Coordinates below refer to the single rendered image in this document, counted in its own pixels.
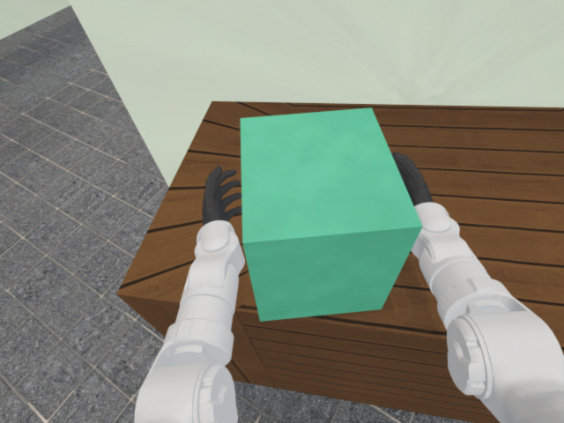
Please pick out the right robot upper arm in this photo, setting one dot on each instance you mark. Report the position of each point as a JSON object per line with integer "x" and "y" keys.
{"x": 511, "y": 362}

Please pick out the right robot forearm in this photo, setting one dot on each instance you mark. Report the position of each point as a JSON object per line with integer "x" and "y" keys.
{"x": 455, "y": 276}

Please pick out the robot left hand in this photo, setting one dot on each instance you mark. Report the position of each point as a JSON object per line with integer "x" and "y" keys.
{"x": 213, "y": 206}

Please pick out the pedestal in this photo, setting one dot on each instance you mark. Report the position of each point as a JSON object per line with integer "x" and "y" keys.
{"x": 498, "y": 172}

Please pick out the carton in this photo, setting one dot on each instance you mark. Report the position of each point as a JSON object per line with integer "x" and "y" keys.
{"x": 327, "y": 222}

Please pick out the left robot forearm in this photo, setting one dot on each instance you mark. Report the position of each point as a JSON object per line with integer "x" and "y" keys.
{"x": 202, "y": 330}

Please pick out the robot right hand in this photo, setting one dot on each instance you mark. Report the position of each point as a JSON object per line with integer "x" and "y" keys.
{"x": 413, "y": 179}

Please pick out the left robot upper arm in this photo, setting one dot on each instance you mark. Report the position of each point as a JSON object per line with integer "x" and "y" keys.
{"x": 199, "y": 392}

